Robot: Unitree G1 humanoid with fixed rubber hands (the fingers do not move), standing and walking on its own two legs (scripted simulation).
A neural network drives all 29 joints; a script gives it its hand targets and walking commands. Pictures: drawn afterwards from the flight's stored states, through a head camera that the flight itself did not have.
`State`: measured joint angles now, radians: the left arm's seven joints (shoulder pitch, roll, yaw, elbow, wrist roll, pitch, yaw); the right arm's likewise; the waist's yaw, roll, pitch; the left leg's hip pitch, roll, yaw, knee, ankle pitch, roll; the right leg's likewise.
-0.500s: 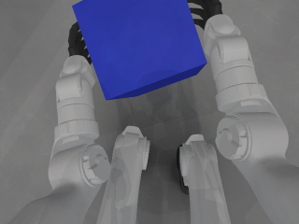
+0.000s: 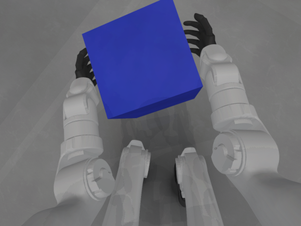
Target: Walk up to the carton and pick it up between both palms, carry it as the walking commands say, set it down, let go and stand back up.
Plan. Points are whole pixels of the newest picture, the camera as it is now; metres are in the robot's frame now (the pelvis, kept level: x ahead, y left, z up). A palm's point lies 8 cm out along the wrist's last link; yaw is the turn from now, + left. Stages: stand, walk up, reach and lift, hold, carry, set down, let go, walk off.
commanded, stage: reach and lift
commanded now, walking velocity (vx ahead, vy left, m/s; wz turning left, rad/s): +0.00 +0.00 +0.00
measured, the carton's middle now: (149, 72) +0.50 +0.07 -0.14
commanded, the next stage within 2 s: none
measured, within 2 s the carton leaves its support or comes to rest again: neither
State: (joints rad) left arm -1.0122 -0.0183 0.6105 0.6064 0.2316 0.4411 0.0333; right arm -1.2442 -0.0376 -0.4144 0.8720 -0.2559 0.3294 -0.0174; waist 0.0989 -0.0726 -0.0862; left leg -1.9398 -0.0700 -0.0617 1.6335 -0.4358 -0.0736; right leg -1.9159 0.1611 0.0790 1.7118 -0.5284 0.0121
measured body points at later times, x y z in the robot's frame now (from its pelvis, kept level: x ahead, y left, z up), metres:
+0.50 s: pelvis +0.02 +0.00 +0.06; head +0.25 +0.01 +0.44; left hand +0.44 +0.22 -0.02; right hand +0.53 -0.07 +0.01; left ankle +0.12 +0.14 -0.48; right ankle +0.09 -0.10 -0.48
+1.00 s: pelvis +0.04 +0.00 +0.13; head +0.23 +0.01 +0.53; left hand +0.42 +0.22 +0.06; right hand +0.51 -0.07 +0.08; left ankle +0.12 +0.14 -0.48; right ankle +0.09 -0.10 -0.48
